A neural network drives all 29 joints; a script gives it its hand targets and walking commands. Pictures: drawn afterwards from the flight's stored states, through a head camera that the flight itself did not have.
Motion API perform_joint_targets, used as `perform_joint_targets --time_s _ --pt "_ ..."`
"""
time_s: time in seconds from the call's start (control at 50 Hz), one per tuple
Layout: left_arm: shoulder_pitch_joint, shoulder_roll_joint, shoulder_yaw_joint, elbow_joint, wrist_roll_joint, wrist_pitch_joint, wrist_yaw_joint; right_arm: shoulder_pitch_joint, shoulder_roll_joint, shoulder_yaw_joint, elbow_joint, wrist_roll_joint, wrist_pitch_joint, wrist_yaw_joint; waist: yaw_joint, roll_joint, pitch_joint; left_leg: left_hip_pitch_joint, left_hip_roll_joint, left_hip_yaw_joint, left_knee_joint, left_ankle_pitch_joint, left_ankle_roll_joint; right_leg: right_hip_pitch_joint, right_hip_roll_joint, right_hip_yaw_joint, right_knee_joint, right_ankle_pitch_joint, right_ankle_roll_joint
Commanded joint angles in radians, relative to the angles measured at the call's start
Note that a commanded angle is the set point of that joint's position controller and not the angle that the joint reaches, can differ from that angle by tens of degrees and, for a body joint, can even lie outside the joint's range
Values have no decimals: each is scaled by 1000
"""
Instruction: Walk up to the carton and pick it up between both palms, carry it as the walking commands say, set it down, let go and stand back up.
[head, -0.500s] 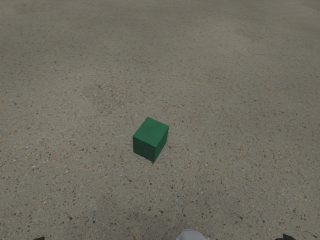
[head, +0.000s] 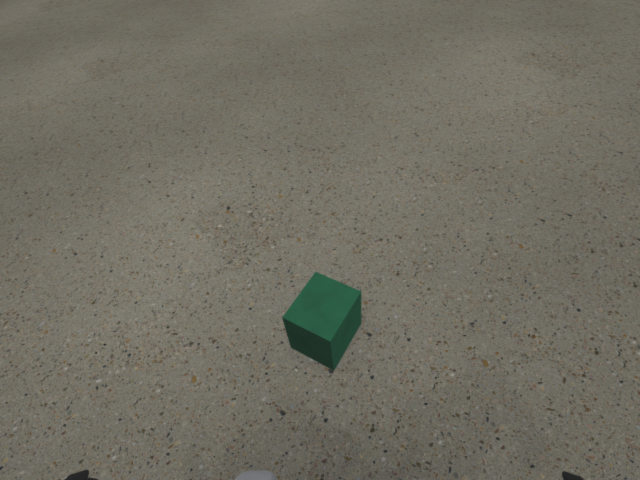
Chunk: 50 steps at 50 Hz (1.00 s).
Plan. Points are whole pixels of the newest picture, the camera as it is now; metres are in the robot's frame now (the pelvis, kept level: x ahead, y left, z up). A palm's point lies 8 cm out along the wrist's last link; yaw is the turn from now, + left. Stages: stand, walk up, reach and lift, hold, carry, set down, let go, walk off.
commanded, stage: walk up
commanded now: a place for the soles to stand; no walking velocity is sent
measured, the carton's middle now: (324, 320) +0.72 +0.06 -0.67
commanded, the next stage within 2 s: none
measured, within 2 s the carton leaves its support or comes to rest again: neither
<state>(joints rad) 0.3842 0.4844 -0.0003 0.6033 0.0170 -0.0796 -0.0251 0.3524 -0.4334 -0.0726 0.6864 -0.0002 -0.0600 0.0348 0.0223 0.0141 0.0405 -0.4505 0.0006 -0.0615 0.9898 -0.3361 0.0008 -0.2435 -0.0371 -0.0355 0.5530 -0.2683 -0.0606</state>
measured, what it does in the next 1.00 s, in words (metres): walks ahead: left foot, then right foot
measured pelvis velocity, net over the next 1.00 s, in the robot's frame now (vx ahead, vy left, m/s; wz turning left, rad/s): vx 0.15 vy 0.03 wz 0.03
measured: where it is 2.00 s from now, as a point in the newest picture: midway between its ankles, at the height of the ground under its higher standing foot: outside the picture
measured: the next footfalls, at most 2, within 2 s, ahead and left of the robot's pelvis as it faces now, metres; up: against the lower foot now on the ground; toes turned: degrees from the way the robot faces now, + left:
left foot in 0.40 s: +0.18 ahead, +0.17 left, +0.00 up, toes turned -2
right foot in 0.82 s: +0.22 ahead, -0.08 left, +0.00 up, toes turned +1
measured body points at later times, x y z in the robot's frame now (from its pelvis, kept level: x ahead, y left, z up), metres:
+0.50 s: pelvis +0.12 +0.07 -0.01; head +0.15 +0.08 +0.44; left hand +0.21 +0.39 -0.09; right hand +0.21 -0.26 -0.09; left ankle +0.17 +0.17 -0.74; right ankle +0.09 -0.07 -0.68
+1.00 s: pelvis +0.15 +0.03 -0.01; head +0.17 +0.01 +0.44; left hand +0.23 +0.35 -0.08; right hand +0.24 -0.29 -0.12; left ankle +0.14 +0.17 -0.74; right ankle +0.18 -0.08 -0.74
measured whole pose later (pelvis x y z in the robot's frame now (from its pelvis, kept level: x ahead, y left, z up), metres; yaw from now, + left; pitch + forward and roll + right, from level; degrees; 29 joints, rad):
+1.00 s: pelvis +0.15 +0.03 -0.01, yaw +2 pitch +0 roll +1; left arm 0.36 0.45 0.00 0.63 0.02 -0.05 -0.01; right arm 0.33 -0.43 -0.05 0.70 0.00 -0.04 0.02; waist -0.02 0.04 0.05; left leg -0.29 0.00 -0.07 0.62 -0.31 0.02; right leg -0.33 0.00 -0.02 0.62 -0.28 -0.02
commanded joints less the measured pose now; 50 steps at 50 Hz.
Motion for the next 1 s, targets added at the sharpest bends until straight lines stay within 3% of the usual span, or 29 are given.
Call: perform_joint_targets --time_s 0.0,0.04,0.06,0.1,0.14,0.2,0.26,0.28,0.3,0.32,0.34,0.36,0.38,0.4,0.44,0.46,0.56,0.66,0.7,0.72,0.74,0.78,0.8,0.82,0.84,0.88,0.92,0.94,0.98 --pt "49 205 114 -2 -10 -23 11 25 -189 -49 1 -5 37 -3 -5 -177 140 -158 22 11 20 221 4 -32 -155 187 -368 17 20" --pt "22 217 125 -11 -7 -18 4 22 -206 -56 5 -5 33 1 -6 -169 162 -170 43 6 -56 225 -12 -30 -171 211 -411 -215 -14" --pt "32 224 125 -8 -10 -19 1 0 -210 -57 -4 -9 30 5 -3 -151 173 -203 50 0 -81 235 -7 -14 -191 234 -418 -260 -14" --pt "30 222 129 -8 -10 -15 -5 -23 -204 -56 -13 -17 21 12 0 -141 147 -209 64 7 -154 211 -10 51 -200 227 -397 -271 -67" --pt "62 220 134 4 -12 -16 -3 -62 -190 -53 -37 -22 11 20 17 -82 114 -198 78 12 -219 189 -6 111 -222 252 -370 -221 -87" --pt "72 217 129 5 -12 -13 -4 -99 -159 -40 -67 -31 -7 25 34 -114 69 -140 72 40 -362 114 13 166 -213 203 -280 -72 -138" --pt "53 194 117 -3 -13 -9 -5 -61 -135 -36 -71 -29 -27 18 10 -127 -1 18 41 90 -523 162 27 169 -203 126 -125 283 -114" --pt "50 185 106 -6 -13 -4 -7 -13 -142 -40 -55 -35 -35 13 -8 -73 -51 158 -3 120 -596 183 37 153 -156 81 -8 335 -81" --pt "63 149 91 -13 -13 -5 1 70 -177 -58 -36 -42 -39 0 -51 -3 -118 324 26 43 -597 177 77 71 -114 41 179 355 -41" --pt "55 96 76 -48 -20 -9 8 171 -272 -88 -24 -49 -44 -18 -105 181 -180 516 245 -308 -634 207 195 -174 -10 -24 469 158 16" --pt "65 97 72 -42 -9 -2 12 174 -298 -94 -38 -30 -47 -25 -96 165 -152 591 357 -543 -645 291 272 -389 69 39 567 -245 36" --pt "40 152 81 -34 5 9 18 147 -295 -92 -47 -19 -48 -29 -95 56 -122 580 371 -497 -596 377 301 -440 44 97 635 -276 28" --pt "7 143 76 -49 7 14 18 132 -287 -90 -51 -18 -47 -34 -82 45 -74 524 368 -464 -594 426 291 -479 30 115 640 -267 26" --pt "-18 147 74 -37 -3 19 13 107 -273 -81 -43 -1 -43 -36 -77 0 -30 450 330 -369 -586 470 287 -421 -9 111 554 -226 25" --pt "29 131 73 -21 -13 15 4 72 -237 -60 -35 -4 -36 -31 -55 54 -27 358 226 -194 -578 549 225 -323 -10 83 415 -188 32" --pt "49 123 77 -6 -16 19 3 61 -224 -50 -28 0 -38 -32 -41 38 -21 304 197 -138 -574 585 194 -278 -4 73 410 -137 42" --pt "9 78 72 24 -15 45 18 -25 -193 -28 -18 -12 -16 -34 -29 174 64 60 143 -45 -623 510 203 -175 4 7 303 7 50" --pt "1 100 82 51 -16 43 22 -62 -197 -29 -30 -10 1 -25 -26 173 55 45 172 -100 -574 420 187 -105 12 6 212 59 44" --pt "20 107 83 61 -10 30 26 -69 -214 -32 -29 -7 11 -22 -11 128 3 78 165 -100 -508 320 177 -37 21 -8 79 52 38" --pt "26 113 83 62 -1 19 30 -65 -201 -28 -30 -6 18 -20 -1 103 -21 101 146 -84 -452 278 146 -6 24 2 -22 66 25" --pt "22 130 83 62 6 10 32 -43 -177 -18 -15 -3 21 -21 1 51 -30 80 118 -82 -415 157 108 34 -16 74 -91 77 11" --pt "-37 188 86 33 16 4 34 -3 -116 4 -17 1 28 -27 -46 -140 -50 57 -16 3 -287 -101 38 -2 -240 413 -205 24 -80" --pt "-77 192 84 30 13 6 33 -20 -127 1 -11 -4 30 -30 -54 -121 -46 94 -5 12 -259 -143 29 -52 -276 424 -225 -21 -120" --pt "-109 184 82 35 11 8 35 -17 -127 2 -10 -6 25 -29 -64 -103 -12 115 2 11 -311 -117 33 -85 -254 364 -218 -19 -117" --pt "-122 183 76 46 7 6 36 -15 -124 1 -7 -10 23 -27 -64 -72 -28 147 24 16 -396 -62 28 -46 -218 277 -167 99 -95" --pt "-98 148 62 54 -2 6 34 -57 -157 -4 16 -9 8 -29 -40 -88 -79 224 47 -31 -419 133 44 -48 -120 176 -77 231 -38" --pt "-84 146 64 51 -3 5 30 -88 -157 -1 25 -11 14 -30 -24 -82 -83 201 47 -36 -427 103 53 -25 -114 177 -87 177 -29" --pt "-110 157 67 51 -5 9 32 -89 -148 -3 28 -13 18 -30 -33 -108 -54 197 40 -29 -424 97 46 -45 -119 192 -98 135 -38" --pt "-142 144 64 38 -2 14 30 -57 -166 -2 41 -24 17 -38 -44 -85 -48 222 50 -51 -432 69 49 -84 -137 221 -92 64 -55"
